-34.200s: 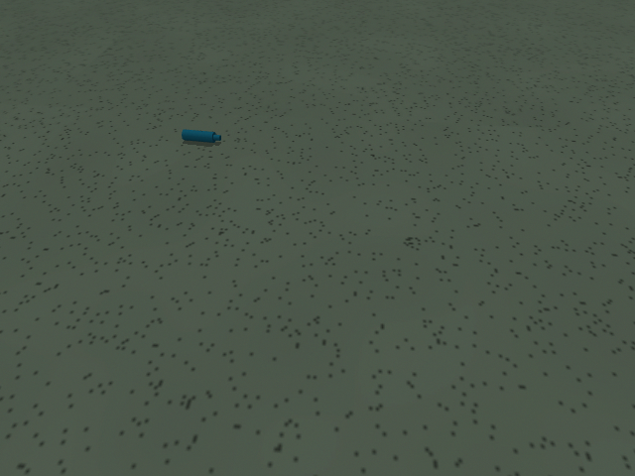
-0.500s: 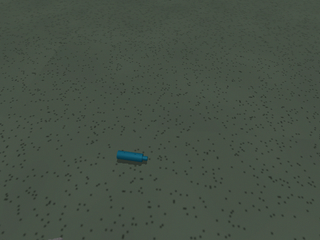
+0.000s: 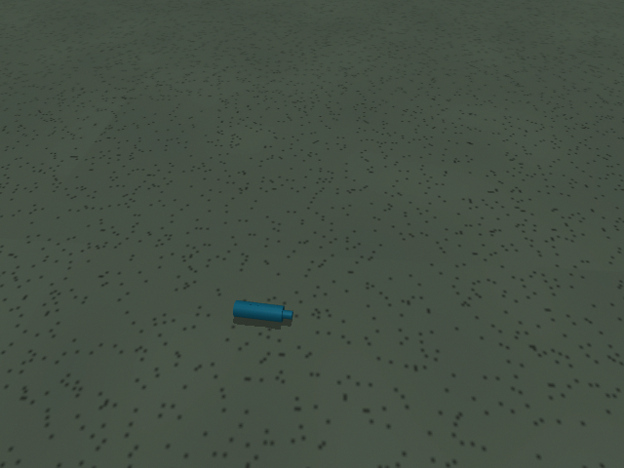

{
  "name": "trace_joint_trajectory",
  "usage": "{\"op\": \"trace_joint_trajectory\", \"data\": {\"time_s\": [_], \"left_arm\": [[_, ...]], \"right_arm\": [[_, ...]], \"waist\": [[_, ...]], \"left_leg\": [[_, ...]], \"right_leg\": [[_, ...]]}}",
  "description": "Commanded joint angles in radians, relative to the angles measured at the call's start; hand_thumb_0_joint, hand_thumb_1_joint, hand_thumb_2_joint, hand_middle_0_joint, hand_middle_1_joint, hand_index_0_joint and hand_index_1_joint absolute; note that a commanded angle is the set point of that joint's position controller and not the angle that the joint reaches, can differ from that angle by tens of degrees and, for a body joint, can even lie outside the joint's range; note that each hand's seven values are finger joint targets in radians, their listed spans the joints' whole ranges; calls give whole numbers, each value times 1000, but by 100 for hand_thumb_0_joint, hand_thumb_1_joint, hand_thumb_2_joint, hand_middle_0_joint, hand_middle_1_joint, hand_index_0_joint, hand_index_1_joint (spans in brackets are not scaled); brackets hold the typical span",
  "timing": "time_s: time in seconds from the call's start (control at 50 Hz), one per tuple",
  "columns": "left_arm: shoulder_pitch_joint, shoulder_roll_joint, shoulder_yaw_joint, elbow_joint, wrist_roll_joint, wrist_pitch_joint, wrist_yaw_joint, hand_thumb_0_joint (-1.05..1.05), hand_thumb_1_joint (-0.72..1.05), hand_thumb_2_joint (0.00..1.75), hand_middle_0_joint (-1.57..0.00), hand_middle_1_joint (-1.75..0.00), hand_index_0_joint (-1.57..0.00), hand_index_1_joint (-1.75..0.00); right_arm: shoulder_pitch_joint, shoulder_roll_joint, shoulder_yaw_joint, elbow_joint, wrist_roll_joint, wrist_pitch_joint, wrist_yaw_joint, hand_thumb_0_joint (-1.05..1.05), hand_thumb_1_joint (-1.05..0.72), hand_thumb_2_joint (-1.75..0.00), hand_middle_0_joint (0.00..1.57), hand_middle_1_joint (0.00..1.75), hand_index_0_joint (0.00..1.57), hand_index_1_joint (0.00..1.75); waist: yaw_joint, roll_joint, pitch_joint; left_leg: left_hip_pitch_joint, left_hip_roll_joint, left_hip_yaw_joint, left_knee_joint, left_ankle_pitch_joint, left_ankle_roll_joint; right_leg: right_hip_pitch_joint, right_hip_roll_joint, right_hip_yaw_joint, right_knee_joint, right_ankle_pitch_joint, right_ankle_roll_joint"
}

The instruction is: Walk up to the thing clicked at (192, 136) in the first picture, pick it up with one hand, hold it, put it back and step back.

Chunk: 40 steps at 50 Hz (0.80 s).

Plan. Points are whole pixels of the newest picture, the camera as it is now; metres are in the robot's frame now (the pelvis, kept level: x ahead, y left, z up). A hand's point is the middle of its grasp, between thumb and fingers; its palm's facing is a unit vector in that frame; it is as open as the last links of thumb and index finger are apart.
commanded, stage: stand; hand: left
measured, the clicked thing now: (263, 311) +0.78 +0.19 -0.75
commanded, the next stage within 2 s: walk up in 0.60 s
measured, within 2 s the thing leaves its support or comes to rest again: neither
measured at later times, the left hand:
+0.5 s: hand out of the picture +0.09 +0.24 -0.16, palm faces -0.04 -0.94 -0.34, open 7.4 cm
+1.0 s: hand out of the picture +0.11 +0.32 -0.17, palm faces -0.05 -0.93 -0.36, open 7.4 cm
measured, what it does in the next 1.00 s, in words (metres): steps on the spot: left foot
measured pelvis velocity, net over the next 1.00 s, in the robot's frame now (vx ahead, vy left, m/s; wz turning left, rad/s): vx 0.09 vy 0.04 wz -0.02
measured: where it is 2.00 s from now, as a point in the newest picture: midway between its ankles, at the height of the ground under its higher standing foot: (309, 466)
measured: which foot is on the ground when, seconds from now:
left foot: down 0.00-0.68, up 0.70-0.84, down 0.86-1.00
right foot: down 0.00-0.88, up 0.90-1.00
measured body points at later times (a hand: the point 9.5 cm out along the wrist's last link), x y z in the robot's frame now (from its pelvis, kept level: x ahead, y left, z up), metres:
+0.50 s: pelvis +0.01 -0.01 +0.00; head +0.02 -0.01 +0.45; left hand +0.09 +0.29 -0.13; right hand +0.07 -0.31 -0.13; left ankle +0.02 +0.12 -0.75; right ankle +0.00 -0.13 -0.75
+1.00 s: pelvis +0.09 +0.04 -0.01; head +0.11 +0.06 +0.43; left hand +0.11 +0.37 -0.15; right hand +0.15 -0.29 -0.11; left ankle +0.12 +0.15 -0.75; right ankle +0.04 -0.10 -0.69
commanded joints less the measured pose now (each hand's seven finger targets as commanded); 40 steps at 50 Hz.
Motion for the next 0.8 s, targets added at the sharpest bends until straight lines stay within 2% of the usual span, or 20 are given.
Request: {"op": "trace_joint_trajectory", "data": {"time_s": [0.0, 0.12, 0.16, 0.18, 0.22, 0.26, 0.36, 0.48, 0.54, 0.56, 0.58, 0.6, 0.62, 0.64, 0.66, 0.68, 0.7, 0.74, 0.76, 0.78], "left_arm": [[-45, 212, 31, -64, -2, -30, 17, 0, 90, 90, -20, -30, -20, -30], [-45, 214, 29, -71, -5, -31, 20, 0, 90, 90, -20, -30, -20, -30], [-36, 220, 31, -68, -6, -28, 21, 0, 90, 90, -20, -30, -20, -30], [-35, 220, 29, -69, -5, -28, 20, 0, 90, 90, -20, -30, -20, -30], [-37, 217, 31, -68, -6, -24, 19, 0, 90, 90, -20, -30, -20, -30], [-41, 217, 29, -72, -5, -27, 20, 0, 90, 90, -20, -30, -20, -30], [-45, 218, 31, -73, -8, -26, 20, 0, 90, 90, -20, -30, -20, -30], [-43, 217, 34, -76, -6, -23, 18, 0, 90, 90, -20, -30, -20, -30], [-49, 214, 33, -80, -7, -27, 19, 0, 90, 90, -20, -30, -20, -30], [-48, 221, 35, -77, -8, -25, 19, 0, 90, 90, -20, -30, -20, -30], [23, 286, 85, -121, 5, -33, 1, 0, 90, 90, -20, -30, -20, -30], [66, 290, 95, -114, 15, -34, -4, 0, 90, 90, -20, -30, -20, -30], [98, 306, 108, -117, 20, -35, -7, 0, 90, 90, -20, -30, -20, -30], [137, 320, 120, -123, 22, -39, -7, 0, 90, 90, -20, -30, -20, -30], [148, 346, 133, -141, 26, -46, -5, 0, 90, 90, -20, -30, -20, -30], [141, 348, 137, -166, 28, -56, -4, 0, 90, 90, -20, -30, -20, -30], [148, 328, 135, -177, 21, -60, -3, 0, 90, 90, -20, -30, -20, -30], [96, 337, 137, -216, 24, -62, -8, 0, 90, 90, -20, -30, -20, -30], [65, 334, 133, -238, 24, -60, -13, 0, 90, 90, -20, -30, -20, -30], [57, 320, 126, -254, 18, -56, -18, 0, 90, 90, -20, -30, -20, -30]], "right_arm": [[-61, -211, -33, -60, 2, -24, -8, 0, -90, -90, 20, 30, 20, 30], [-38, -221, -31, -50, 3, -23, -10, 0, -90, -90, 20, 30, 20, 30], [-33, -220, -30, -46, 3, -20, -11, 0, -90, -90, 20, 30, 20, 30], [-32, -216, -27, -46, 3, -22, -11, 0, -90, -90, 20, 30, 20, 30], [-25, -219, -25, -43, 2, -22, -12, 0, -90, -90, 20, 30, 20, 30], [-26, -218, -24, -44, 4, -21, -11, 0, -90, -90, 20, 30, 20, 30], [-19, -221, -21, -46, 2, -20, -12, 0, -90, -90, 20, 30, 20, 30], [-20, -223, -22, -49, 1, -23, -15, 0, -90, -90, 20, 30, 20, 30], [-20, -224, -20, -51, 3, -24, -15, 0, -90, -90, 20, 30, 20, 30], [-15, -219, -18, -50, 4, -23, -16, 0, -90, -90, 20, 30, 20, 30], [43, -280, -70, -104, -13, -30, 4, 0, -90, -90, 20, 30, 20, 30], [44, -283, -77, -111, -23, -28, 13, 0, -90, -90, 20, 30, 20, 30], [-2, -275, -81, -142, -27, -24, 20, 0, -90, -90, 20, 30, 20, 30], [-54, -243, -78, -176, -29, -22, 26, 0, -90, -90, 20, 30, 20, 30], [-73, -230, -78, -196, -36, -22, 30, 0, -90, -90, 20, 30, 20, 30], [-56, -240, -82, -203, -36, -28, 30, 0, -90, -90, 20, 30, 20, 30], [-44, -248, -88, -208, -33, -35, 34, 0, -90, -90, 20, 30, 20, 30], [9, -232, -93, -224, -30, -42, 45, 0, -90, -90, 20, 30, 20, 30], [33, -229, -99, -221, -31, -47, 49, 0, -90, -90, 20, 30, 20, 30], [56, -229, -107, -218, -31, -48, 52, 0, -90, -90, 20, 30, 20, 30]], "waist": [[-5, -6, -75], [-9, 6, -107], [-6, 5, -98], [-7, 2, -97], [-8, 16, -77], [-8, -6, -77], [-10, 11, -74], [-6, 12, -83], [-7, 6, -96], [-10, 9, -87], [-6, -4, -174], [16, 3, -110], [42, -23, -13], [72, -105, 62], [87, -174, 123], [78, -123, 134], [68, -80, 108], [33, -122, 50], [16, -154, 43], [3, -143, 36]], "left_leg": [[17, 118, -100, -56, 61, 22], [16, 123, -95, -40, 129, 21], [15, 120, -90, -44, 100, 20], [26, 123, -92, -42, 124, 19], [3, 120, -92, -58, 63, 17], [4, 124, -95, -50, 111, 17], [2, 120, -88, -52, 84, 18], [20, 125, -87, -52, 101, 14], [33, 129, -84, -36, 159, 16], [28, 126, -83, -43, 145, 14], [34, 67, -51, 51, -279, 77], [-95, 71, -67, 81, -457, 88], [-252, 56, -61, 131, -501, 86], [-417, 20, 8, 254, -405, 62], [-522, 46, 21, 424, -323, 39], [-547, 91, -27, 445, -273, 34], [-518, 94, -32, 454, -279, 36], [-375, 108, -24, 366, -291, 29], [-289, 105, -14, 313, -268, 31], [-205, 81, 15, 268, -219, 23]], "right_leg": [[-17, -110, 96, -62, 35, -37], [22, -113, 95, -48, 106, -37], [12, -111, 96, -53, 84, -37], [6, -111, 95, -50, 99, -39], [-4, -107, 96, -54, 47, -38], [2, -106, 91, -53, 85, -35], [0, -108, 98, -59, 70, -35], [-3, -107, 97, -55, 78, -40], [12, -112, 99, -49, 149, -37], [7, -109, 97, -52, 133, -36], [63, -46, 82, 11, -268, -77], [46, -81, 141, 9, -447, -105], [40, -119, 221, -24, -562, -134], [101, -197, 331, -119, -626, -178], [114, -315, 452, -207, -577, -240], [138, -354, 474, -192, -406, -283], [134, -325, 429, -182, -313, -280], [74, -275, 308, -144, -247, -241], [18, -252, 258, -118, -183, -228], [-41, -214, 201, -84, -142, -210]]}}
